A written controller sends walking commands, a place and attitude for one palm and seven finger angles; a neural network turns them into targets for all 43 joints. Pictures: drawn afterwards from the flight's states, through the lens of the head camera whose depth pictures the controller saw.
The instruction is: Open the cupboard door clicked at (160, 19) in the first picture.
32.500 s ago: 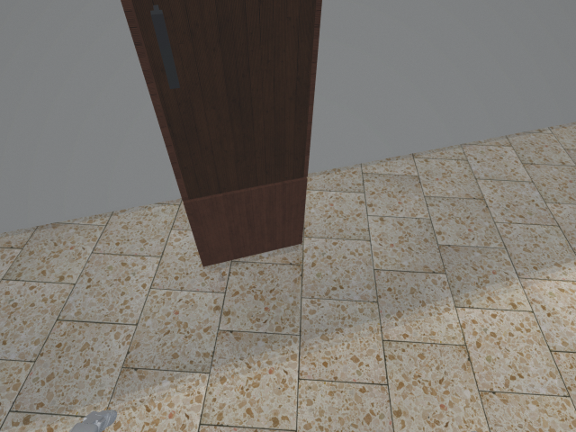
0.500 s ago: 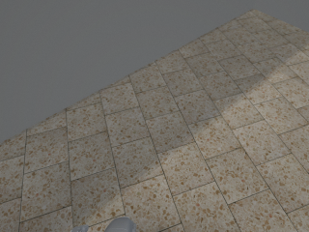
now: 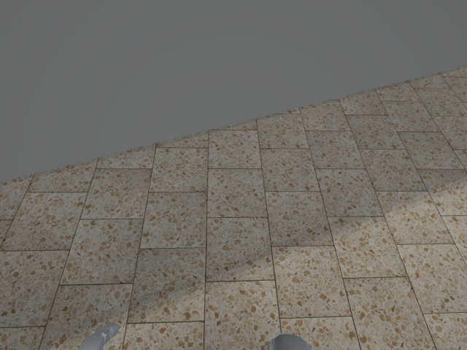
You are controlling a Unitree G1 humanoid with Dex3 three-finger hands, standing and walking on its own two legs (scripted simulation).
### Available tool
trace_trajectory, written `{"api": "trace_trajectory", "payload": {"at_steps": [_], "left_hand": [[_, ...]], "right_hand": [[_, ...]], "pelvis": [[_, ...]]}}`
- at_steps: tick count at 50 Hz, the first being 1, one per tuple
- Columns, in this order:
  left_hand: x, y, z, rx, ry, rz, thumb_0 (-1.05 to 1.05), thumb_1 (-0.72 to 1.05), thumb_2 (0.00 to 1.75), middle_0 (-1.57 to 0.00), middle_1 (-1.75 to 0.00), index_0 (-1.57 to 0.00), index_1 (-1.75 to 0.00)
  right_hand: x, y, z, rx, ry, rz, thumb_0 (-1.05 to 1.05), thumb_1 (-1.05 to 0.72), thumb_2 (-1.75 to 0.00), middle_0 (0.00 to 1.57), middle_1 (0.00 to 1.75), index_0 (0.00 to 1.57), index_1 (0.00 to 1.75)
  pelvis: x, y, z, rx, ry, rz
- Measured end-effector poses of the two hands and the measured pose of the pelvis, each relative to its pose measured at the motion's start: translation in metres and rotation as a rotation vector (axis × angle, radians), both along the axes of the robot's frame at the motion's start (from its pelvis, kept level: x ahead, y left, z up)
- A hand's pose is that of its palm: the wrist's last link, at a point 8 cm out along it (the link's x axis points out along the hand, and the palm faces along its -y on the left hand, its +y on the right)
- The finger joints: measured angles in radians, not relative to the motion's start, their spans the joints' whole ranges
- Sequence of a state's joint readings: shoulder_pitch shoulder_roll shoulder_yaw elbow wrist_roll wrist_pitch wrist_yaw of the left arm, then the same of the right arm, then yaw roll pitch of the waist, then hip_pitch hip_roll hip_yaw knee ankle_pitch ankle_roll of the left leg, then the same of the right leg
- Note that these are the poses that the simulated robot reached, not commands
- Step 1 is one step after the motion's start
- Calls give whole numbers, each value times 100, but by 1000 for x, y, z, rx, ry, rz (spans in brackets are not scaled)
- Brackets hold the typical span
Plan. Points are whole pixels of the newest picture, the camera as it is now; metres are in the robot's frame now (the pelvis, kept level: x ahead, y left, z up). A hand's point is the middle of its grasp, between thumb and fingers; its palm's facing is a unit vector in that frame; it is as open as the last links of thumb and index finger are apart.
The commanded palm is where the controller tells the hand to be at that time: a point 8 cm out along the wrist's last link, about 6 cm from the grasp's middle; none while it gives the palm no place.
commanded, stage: turn to face it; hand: left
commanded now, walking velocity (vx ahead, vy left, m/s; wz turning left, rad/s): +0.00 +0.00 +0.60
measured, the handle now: out of the picture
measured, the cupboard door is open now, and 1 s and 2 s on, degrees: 44 44 44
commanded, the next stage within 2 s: take the last steps up to it in 1.76 s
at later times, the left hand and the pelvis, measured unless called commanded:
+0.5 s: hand out of the picture +0.01 +0.16 -0.16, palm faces +0.36 -0.90 -0.26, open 7.3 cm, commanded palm none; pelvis +0.01 -0.05 +0.00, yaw +21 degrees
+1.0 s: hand out of the picture -0.02 +0.23 -0.16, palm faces +0.60 -0.77 -0.23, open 7.4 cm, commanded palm none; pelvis +0.02 +0.00 +0.00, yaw +37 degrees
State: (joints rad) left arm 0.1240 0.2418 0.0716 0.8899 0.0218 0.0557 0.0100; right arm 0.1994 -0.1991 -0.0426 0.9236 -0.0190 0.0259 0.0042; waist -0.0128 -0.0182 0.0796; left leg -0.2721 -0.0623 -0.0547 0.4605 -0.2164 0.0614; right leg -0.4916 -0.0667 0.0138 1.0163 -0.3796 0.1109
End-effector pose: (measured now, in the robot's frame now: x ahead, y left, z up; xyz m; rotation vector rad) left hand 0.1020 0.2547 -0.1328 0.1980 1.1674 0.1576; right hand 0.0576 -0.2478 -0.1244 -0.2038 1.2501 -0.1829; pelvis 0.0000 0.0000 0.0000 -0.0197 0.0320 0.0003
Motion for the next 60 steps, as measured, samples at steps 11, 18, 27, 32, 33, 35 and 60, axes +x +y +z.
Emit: {"api": "trace_trajectory", "payload": {"at_steps": [11,18,27,32,33,35,60], "left_hand": [[-4,-44,13,49,-80,80,1,91,90,-20,-29,-20,-30],[-52,-62,18,34,-12,207,1,91,90,-20,-29,-20,-30],[-133,-53,3,9,74,411,0,92,90,-21,-30,-20,-30],[-188,-34,-23,-21,152,516,1,91,90,-21,-30,-20,-30],[-196,-30,-28,-28,170,534,1,91,90,-21,-29,-20,-30],[-207,-22,-30,-31,199,561,1,91,90,-20,-29,-20,-30],[-126,-23,15,80,-73,694,1,91,90,-20,-29,-20,-30]], "right_hand": [[-3,-39,-35,62,109,46,0,-90,-90,20,30,20,30],[37,-53,-25,55,114,154,0,-91,-90,20,30,19,30],[120,-14,-16,19,47,376,1,-91,-90,19,30,19,30],[170,41,-11,5,-82,506,0,-91,-90,19,30,19,30],[176,51,-9,3,-110,526,0,-91,-90,19,30,19,30],[183,67,-3,2,-144,559,0,-91,-90,19,30,19,30],[169,48,-38,31,124,663,0,-90,-90,20,30,20,30]], "pelvis": [[3,-42,-10,24,-1,139],[9,-54,1,59,-15,253],[10,-44,-3,65,-17,391],[7,-20,-19,41,-14,455],[6,-17,-21,43,-13,466],[4,-11,-20,37,-18,478],[44,-32,-11,29,2,751]]}}
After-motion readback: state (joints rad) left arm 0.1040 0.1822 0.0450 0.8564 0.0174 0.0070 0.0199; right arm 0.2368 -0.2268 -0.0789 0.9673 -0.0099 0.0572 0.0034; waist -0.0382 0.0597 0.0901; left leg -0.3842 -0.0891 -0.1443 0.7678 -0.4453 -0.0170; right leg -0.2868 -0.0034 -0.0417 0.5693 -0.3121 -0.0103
